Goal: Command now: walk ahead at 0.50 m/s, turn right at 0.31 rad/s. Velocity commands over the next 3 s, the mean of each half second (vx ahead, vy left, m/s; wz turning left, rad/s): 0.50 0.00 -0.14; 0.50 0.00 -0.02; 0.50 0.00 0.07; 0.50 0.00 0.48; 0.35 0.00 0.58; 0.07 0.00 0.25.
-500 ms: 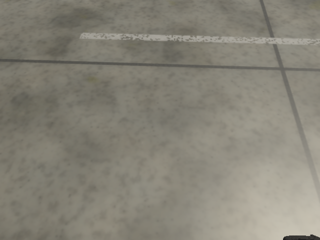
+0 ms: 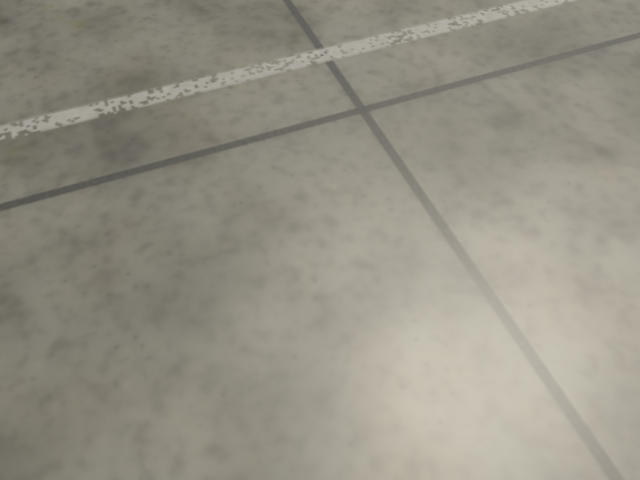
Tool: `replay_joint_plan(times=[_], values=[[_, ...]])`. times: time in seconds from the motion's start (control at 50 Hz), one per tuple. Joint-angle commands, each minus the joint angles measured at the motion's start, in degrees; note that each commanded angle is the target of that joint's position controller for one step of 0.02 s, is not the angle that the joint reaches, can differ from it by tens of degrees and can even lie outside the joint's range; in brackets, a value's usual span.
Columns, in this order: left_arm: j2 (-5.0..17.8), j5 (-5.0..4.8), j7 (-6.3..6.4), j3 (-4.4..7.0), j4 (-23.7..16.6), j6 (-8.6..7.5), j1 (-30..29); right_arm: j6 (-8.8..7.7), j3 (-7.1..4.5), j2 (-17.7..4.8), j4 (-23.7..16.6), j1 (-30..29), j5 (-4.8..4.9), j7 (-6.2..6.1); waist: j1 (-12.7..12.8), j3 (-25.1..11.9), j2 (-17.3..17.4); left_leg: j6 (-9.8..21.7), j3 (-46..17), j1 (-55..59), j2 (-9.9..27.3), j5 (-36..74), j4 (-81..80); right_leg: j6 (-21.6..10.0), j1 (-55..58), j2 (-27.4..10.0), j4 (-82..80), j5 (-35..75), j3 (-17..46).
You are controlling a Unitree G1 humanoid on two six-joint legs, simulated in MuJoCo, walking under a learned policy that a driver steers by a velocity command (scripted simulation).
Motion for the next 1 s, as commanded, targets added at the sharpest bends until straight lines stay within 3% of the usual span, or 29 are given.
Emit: replay_joint_plan(times=[0.02,0.06,0.08,0.1,0.12,0.14,0.18,0.22,0.24,0.26,0.3,0.38,0.42,0.5,0.56,0.58,0.6,0.62,0.64,0.66,0.68,0.7,0.72,0.74,0.76,0.8,0.86,0.92,1.0], values=[[3.65,0.64,0.53,0.75,-1.46,-0.3,0.91,-0.01,-1.19,-7.74,-2.37,0.59,-0.43,-0.11,3.2,-1.36,5.43,6.82,-5.28,1.11,16.7,49.66,2.36,-2.19,6.0,1.95,-1.94,-7.17,-2.23],[4.27,0.7,0.91,1.22,1.51,-0.49,7.89,0.73,-1.37,-9.45,-1.89,-0.03,-0.33,-0.01,6.52,-3.96,6.86,6.2,-3.01,-2.7,15.69,59.51,14.47,-3.74,20.49,5.59,-7.7,-12.98,-5.18],[5.41,1.01,1.18,1.88,4.92,-1.17,16.68,0.98,-1.42,-10.03,-1.78,-0.65,-0.04,0.01,10.28,-6.71,5.9,5.28,-1.87,-8.82,14.39,54.1,26.16,-4.8,32.63,5.98,-13.88,-9.52,-4.42],[11.34,1.55,1.84,3.54,6.76,-1.71,23.17,0.91,-1.18,-8.12,-3.15,0.48,-0.17,0.25,12.16,-10.11,-4.18,3.22,0.25,-22.04,9.44,24.58,47.62,-9.1,45.09,-5.91,-18.15,-5.05,10.64],[12.69,-0.37,1.88,3.42,5.38,-1.82,21.72,0.67,-0.58,-3.79,-4.1,6.8,0.37,0.79,6.56,-16.69,-11.7,1.32,-4.53,-37.73,2.39,-15.33,63.87,-16.07,55.53,-19.52,-20.19,6.07,31.87],[12.04,-2.48,2.36,3.37,6.0,-1.69,23.37,0.42,-1.7,-9.21,-5.97,-1.42,-0.19,0.57,9.56,-10.67,-4.48,1.62,-9.85,-44.62,3.2,-11.78,61.86,-15.9,50.03,-18.15,-25.04,7.17,30.8],[7.96,-1.82,2.73,2.32,5.23,-2.15,14.01,0.94,-1.99,-8.2,-5.84,-4.48,0.53,0.8,4.57,0.09,-0.1,1.19,-12.61,-40.39,7.54,-6.68,49.8,-11.99,35.25,-15.43,-29.12,7.37,21.62],[7.28,-1.35,3.26,2.23,6.01,-2.72,12.54,3.27,-1.69,-6.38,-5.0,-4.35,-1.41,0.92,2.52,1.49,0.84,-0.38,-11.93,-31.69,8.25,-4.39,43.61,-10.42,26.79,-12.94,-33.07,5.34,16.33],[7.96,-0.53,3.07,2.5,6.28,-3.59,12.69,4.2,-1.92,-6.18,-4.61,-4.2,-1.81,1.15,2.41,1.08,1.09,-0.24,-11.27,-31.16,7.6,0.0,44.14,-10.85,26.64,-12.29,-33.7,5.83,14.5],[8.08,-0.73,2.82,2.39,6.69,-4.53,13.18,4.62,-1.97,-5.6,-5.46,-5.79,-1.2,1.43,1.98,1.31,1.76,-0.36,-11.24,-32.02,7.27,5.22,40.54,-9.86,26.37,-9.97,-34.99,5.74,11.67],[8.56,-1.88,3.12,2.73,8.98,-5.88,13.51,4.05,-2.08,-5.43,-8.12,-12.31,-0.86,1.64,1.85,2.47,0.05,-0.72,-11.87,-32.64,7.33,15.84,28.87,-6.54,25.6,-6.19,-36.6,-0.42,7.8],[5.82,-1.97,3.67,1.84,10.77,-5.8,15.54,2.69,-1.53,-3.9,-8.06,-16.65,-0.73,2.48,3.84,0.62,-0.1,0.88,-9.85,-26.81,5.63,36.75,17.12,-5.74,24.51,-4.19,-32.32,-6.57,5.47],[5.65,-1.54,3.99,1.54,11.52,-5.54,17.49,2.28,-1.4,-4.49,-8.44,-19.06,-0.17,2.75,4.88,1.98,-0.26,1.86,-10.51,-26.68,5.87,40.01,15.37,-5.48,24.18,-5.48,-29.41,-9.0,6.75],[6.19,0.73,5.13,1.33,13.48,-5.12,25.06,1.72,-0.8,-5.21,-10.78,-27.68,-0.44,2.71,9.42,7.17,1.41,1.41,-10.94,-34.09,6.03,34.83,8.49,-5.75,32.29,-6.94,-21.0,-8.46,10.18],[7.03,1.12,6.09,1.26,14.29,-4.25,28.7,0.4,-0.49,-5.57,-9.51,-25.71,-0.66,2.28,9.21,7.19,3.96,1.73,-11.28,-29.86,6.66,32.25,-0.3,-5.48,36.41,-6.55,-12.44,-1.94,10.78],[7.6,0.79,5.87,1.36,14.56,-3.87,28.79,0.03,-0.8,-6.23,-7.34,-20.08,-1.18,2.0,7.0,4.58,5.68,2.46,-9.84,-22.86,5.65,30.54,-1.1,-5.48,35.57,-5.42,-5.1,3.31,9.43],[7.76,0.17,5.4,1.33,14.35,-3.49,27.23,-0.28,-1.34,-6.97,-3.07,-8.84,-1.86,1.68,2.07,-0.88,7.4,3.56,-7.36,-9.76,4.02,32.44,-1.93,-4.91,32.31,-2.64,7.2,8.13,6.15],[6.28,-0.97,4.65,1.2,13.93,-3.61,26.55,-0.19,-2.24,-9.81,0.4,0.93,-2.4,1.72,-1.26,-6.66,9.44,5.36,-9.49,6.74,7.38,41.42,3.27,-4.03,20.36,1.16,23.88,-4.43,3.14],[2.52,-3.35,4.91,1.03,13.86,-4.04,29.97,-0.24,-2.86,-12.62,1.59,8.49,-2.5,2.07,-1.83,-15.9,18.45,11.16,-21.27,28.85,21.43,69.57,20.89,-1.6,-0.03,7.26,47.27,-43.59,0.76],[5.84,-4.75,5.72,1.03,12.6,-4.29,30.2,0.27,-3.51,-13.93,1.14,11.96,-0.52,2.2,-5.38,-24.99,14.95,17.72,-34.32,39.08,28.51,53.54,19.63,-1.2,-13.39,6.7,53.53,-42.2,5.97],[6.89,-3.32,5.8,1.14,11.14,-4.44,23.15,1.19,-3.81,-13.37,0.13,8.01,-0.53,0.91,-5.89,-20.14,11.29,19.8,-37.61,31.73,28.62,26.07,9.58,-0.47,-20.29,3.59,53.3,-34.2,4.23],[6.83,-1.93,4.99,0.96,9.12,-4.75,15.79,1.37,-2.75,-9.62,-1.56,0.85,-1.03,-0.13,-4.26,-11.03,6.72,18.0,-36.12,19.15,25.93,14.02,2.23,0.26,-20.25,0.33,47.76,-28.09,2.73],[6.68,-1.06,4.04,1.4,8.13,-4.99,11.71,0.52,-1.52,-7.0,-1.81,-3.91,-0.99,-0.59,-1.67,-5.1,1.97,15.25,-32.55,8.61,23.69,17.63,-0.44,1.11,-16.5,-1.07,37.95,-20.98,5.61],[5.21,0.33,3.25,1.3,8.64,-4.1,12.95,-0.12,-1.2,-6.88,-1.1,-4.22,-0.86,-0.74,1.02,-3.15,3.44,14.54,-31.29,0.67,22.89,23.3,-1.41,1.99,-10.4,-2.19,33.55,-19.8,5.2],[3.28,0.66,2.52,0.93,8.2,-2.98,12.73,-0.87,-0.72,-5.93,-0.11,-5.52,0.0,-0.59,4.14,0.73,2.12,12.39,-26.08,-8.88,19.28,25.9,-5.09,3.7,-4.29,-3.66,23.91,-17.52,4.05],[0.01,0.72,1.57,-0.09,7.31,-2.35,11.87,-1.7,-1.02,-7.08,0.63,-6.68,0.26,-0.14,5.64,0.67,6.04,11.7,-19.26,-14.51,14.34,33.08,-7.44,5.3,2.91,-3.22,12.67,-11.77,0.58],[-0.63,-0.89,1.19,-0.97,5.83,-3.18,7.84,-1.62,-0.9,-5.96,0.94,-7.04,0.94,0.7,5.1,-0.5,8.04,9.2,-12.34,-16.16,10.19,37.9,-7.45,4.46,11.72,-2.16,-4.6,-0.18,-2.05],[1.07,-1.13,1.66,-0.76,4.14,-3.02,2.02,-1.02,-0.99,-6.63,2.57,-2.82,1.47,0.75,3.06,0.02,6.54,8.22,-13.98,-9.86,12.5,33.09,-8.38,3.17,11.55,-1.78,-9.73,2.54,-2.43],[3.36,-0.51,2.15,0.35,3.4,-3.42,1.75,0.12,-1.27,-7.99,3.66,-1.11,0.21,-0.06,4.27,0.71,5.01,6.97,-14.16,-1.61,14.73,38.92,-1.05,1.08,13.81,-0.24,-15.07,-5.79,-2.5]])
Next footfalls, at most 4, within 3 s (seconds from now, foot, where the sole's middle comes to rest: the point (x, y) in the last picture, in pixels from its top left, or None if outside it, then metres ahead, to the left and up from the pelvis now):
0.08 right None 0.15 -0.09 -0.77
0.62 left None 0.49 0.07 -0.88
1.04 right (369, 365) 0.75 -0.13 -0.88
1.62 left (298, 271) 1.04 0.03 -0.88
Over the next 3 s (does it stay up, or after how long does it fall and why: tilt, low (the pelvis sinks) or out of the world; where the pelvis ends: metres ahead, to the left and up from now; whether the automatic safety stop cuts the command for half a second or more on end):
stays up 1.33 0.05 -0.10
